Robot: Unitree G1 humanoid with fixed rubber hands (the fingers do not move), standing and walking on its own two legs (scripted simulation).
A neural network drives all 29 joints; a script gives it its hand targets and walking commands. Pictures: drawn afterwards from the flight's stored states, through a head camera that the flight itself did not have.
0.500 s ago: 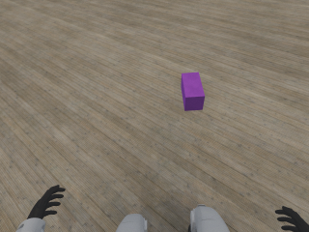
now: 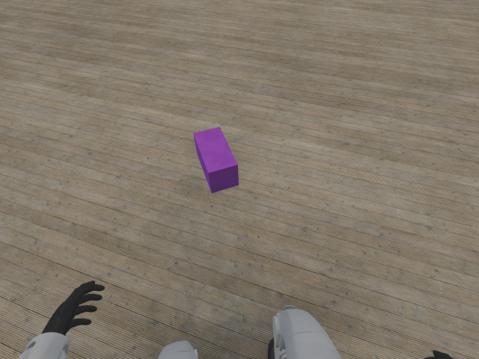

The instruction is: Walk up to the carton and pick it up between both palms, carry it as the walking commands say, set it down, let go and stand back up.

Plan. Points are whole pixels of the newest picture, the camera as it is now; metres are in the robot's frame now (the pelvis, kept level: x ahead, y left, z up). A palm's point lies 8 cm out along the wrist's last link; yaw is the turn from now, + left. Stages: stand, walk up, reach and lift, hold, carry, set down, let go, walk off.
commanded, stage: walk up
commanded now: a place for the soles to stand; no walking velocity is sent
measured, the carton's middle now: (215, 159) +1.08 +0.11 -0.63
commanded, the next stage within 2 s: none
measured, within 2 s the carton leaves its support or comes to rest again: neither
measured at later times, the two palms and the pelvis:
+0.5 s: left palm (58, 283) +0.26 +0.35 -0.05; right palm (410, 279) +0.23 -0.28 -0.03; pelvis +0.14 +0.03 +0.02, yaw -2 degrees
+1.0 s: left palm (62, 250) +0.33 +0.36 -0.06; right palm (368, 186) +0.43 -0.27 -0.03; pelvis +0.27 +0.02 +0.01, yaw +6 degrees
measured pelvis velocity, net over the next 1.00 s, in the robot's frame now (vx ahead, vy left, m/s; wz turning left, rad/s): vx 0.27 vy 0.02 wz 0.11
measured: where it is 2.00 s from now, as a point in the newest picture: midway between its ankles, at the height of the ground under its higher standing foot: (229, 264)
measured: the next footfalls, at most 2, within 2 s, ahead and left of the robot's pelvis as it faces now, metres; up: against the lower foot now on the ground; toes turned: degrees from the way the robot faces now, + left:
left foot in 0.26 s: +0.21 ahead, +0.17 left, +0.00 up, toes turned +9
right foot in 0.62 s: +0.36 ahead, -0.12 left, +0.00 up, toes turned -9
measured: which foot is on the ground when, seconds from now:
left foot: up 0.00-0.24, down 0.26-0.64, up 0.66-0.94, down 0.96-1.00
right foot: down 0.00-0.30, up 0.32-0.60, down 0.62-0.98, up 1.00-1.00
